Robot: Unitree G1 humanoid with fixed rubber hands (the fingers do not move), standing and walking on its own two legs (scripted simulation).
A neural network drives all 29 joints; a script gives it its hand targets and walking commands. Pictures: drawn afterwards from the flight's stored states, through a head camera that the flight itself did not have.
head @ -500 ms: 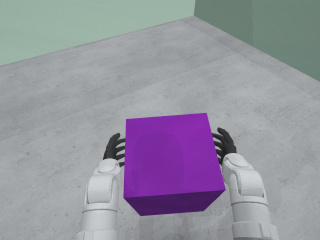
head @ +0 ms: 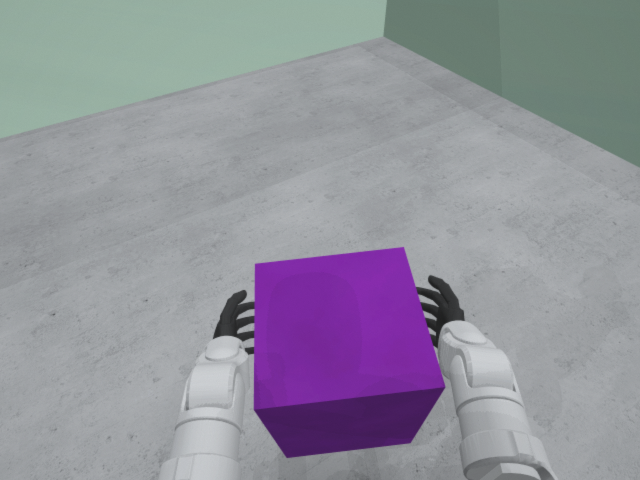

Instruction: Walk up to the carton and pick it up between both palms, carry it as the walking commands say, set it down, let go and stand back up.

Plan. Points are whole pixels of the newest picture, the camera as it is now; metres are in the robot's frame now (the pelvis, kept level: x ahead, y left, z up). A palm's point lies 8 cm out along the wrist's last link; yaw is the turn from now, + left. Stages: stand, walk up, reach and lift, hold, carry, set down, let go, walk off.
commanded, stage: set down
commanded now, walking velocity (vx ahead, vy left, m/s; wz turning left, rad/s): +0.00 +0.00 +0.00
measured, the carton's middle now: (340, 361) +0.30 +0.00 -0.08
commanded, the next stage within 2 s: none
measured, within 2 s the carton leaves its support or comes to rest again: neither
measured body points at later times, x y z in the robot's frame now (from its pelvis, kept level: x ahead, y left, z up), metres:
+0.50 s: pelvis +0.01 -0.03 -0.01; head +0.11 -0.04 +0.43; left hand +0.32 +0.12 -0.08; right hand +0.33 -0.17 -0.08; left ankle +0.07 +0.08 -0.72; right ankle +0.02 -0.13 -0.72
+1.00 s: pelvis -0.01 -0.02 -0.05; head +0.21 -0.01 +0.33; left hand +0.32 +0.14 -0.19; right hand +0.34 -0.16 -0.17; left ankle +0.07 +0.09 -0.72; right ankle +0.02 -0.13 -0.72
